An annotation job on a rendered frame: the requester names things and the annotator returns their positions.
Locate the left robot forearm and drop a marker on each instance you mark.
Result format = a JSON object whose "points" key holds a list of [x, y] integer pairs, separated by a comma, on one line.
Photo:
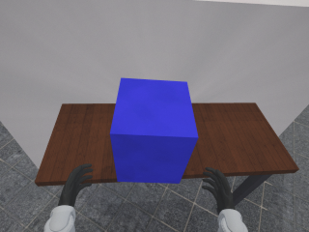
{"points": [[62, 219]]}

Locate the robot right hand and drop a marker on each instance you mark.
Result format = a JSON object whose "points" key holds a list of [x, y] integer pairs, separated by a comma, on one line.
{"points": [[221, 191]]}

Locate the robot left hand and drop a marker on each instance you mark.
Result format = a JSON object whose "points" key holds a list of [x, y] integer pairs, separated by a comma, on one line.
{"points": [[72, 186]]}

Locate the carton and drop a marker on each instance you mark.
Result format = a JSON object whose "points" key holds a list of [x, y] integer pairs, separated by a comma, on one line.
{"points": [[153, 131]]}

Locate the right robot forearm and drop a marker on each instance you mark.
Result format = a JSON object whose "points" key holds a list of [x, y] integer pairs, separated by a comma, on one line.
{"points": [[230, 220]]}

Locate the table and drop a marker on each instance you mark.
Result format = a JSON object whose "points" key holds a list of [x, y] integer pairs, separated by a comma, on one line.
{"points": [[233, 137]]}

